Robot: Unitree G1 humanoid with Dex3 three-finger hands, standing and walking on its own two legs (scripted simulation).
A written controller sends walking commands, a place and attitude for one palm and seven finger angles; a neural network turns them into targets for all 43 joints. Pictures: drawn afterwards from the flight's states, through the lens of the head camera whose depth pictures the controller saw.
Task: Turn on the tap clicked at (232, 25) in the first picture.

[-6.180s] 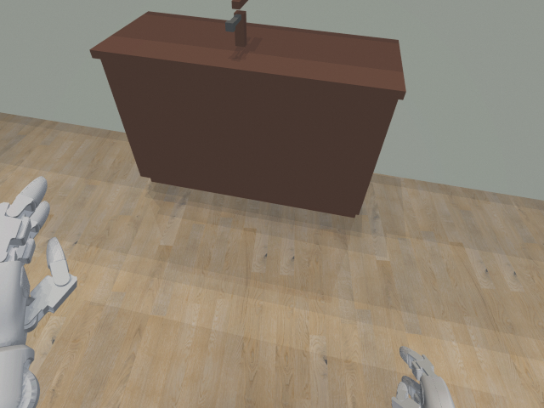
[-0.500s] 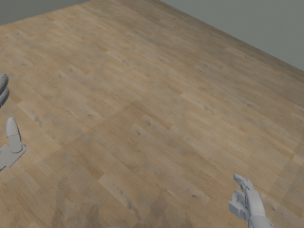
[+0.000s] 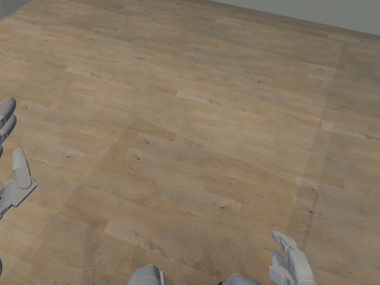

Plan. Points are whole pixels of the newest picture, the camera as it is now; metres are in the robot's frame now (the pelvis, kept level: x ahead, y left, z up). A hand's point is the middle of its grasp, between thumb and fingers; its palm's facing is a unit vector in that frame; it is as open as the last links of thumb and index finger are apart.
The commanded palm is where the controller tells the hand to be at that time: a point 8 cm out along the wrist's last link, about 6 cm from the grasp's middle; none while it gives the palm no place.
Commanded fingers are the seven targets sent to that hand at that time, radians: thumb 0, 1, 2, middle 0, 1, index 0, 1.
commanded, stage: turn to face it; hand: left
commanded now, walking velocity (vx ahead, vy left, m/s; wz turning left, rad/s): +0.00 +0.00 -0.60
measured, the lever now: out of the picture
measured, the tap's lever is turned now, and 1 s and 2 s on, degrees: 0 0 0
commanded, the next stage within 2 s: none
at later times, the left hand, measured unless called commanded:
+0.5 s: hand (71, 194) +0.21 +0.16 +0.20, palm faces +0.20 -0.89 -0.42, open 7.5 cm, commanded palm +0.17 +0.20 +0.19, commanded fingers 0.00 0.90 0.90 -0.20 -0.30 -0.20 -0.30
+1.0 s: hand (196, 216) +0.20 +0.00 +0.17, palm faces -0.19 -0.83 -0.52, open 7.5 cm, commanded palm +0.16 +0.10 +0.19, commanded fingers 0.00 0.90 0.90 -0.20 -0.30 -0.20 -0.30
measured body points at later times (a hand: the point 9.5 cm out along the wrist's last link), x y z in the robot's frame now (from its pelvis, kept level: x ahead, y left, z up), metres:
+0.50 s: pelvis -0.05 -0.02 +0.02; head -0.03 -0.04 +0.47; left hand +0.20 +0.20 +0.22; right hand +0.07 -0.30 -0.07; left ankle -0.05 +0.14 -0.69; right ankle +0.02 -0.08 -0.72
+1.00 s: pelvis -0.13 -0.04 +0.00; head -0.07 -0.10 +0.44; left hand +0.20 +0.05 +0.20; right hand -0.12 -0.33 -0.11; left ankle -0.08 +0.11 -0.65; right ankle -0.13 -0.16 -0.72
